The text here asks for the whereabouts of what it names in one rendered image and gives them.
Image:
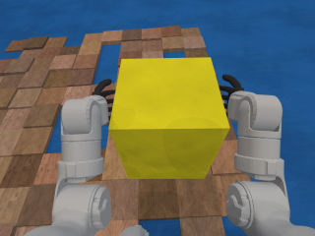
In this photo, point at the carton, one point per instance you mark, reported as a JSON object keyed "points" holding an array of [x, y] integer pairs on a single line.
{"points": [[168, 119]]}

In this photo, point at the left robot forearm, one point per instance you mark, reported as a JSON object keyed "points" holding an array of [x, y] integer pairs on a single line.
{"points": [[80, 127]]}

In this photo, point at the right robot upper arm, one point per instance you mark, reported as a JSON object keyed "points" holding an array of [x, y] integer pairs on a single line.
{"points": [[261, 209]]}

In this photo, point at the left robot upper arm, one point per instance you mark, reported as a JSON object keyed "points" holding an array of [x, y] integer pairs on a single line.
{"points": [[79, 210]]}

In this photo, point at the right robot hand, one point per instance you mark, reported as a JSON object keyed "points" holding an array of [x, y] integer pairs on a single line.
{"points": [[236, 87]]}

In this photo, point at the right robot forearm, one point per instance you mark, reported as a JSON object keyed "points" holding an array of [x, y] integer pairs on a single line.
{"points": [[259, 127]]}

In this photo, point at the robot left thigh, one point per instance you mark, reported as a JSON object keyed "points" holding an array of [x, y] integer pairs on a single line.
{"points": [[135, 231]]}

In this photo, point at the left robot hand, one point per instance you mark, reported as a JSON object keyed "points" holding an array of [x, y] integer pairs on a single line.
{"points": [[98, 91]]}

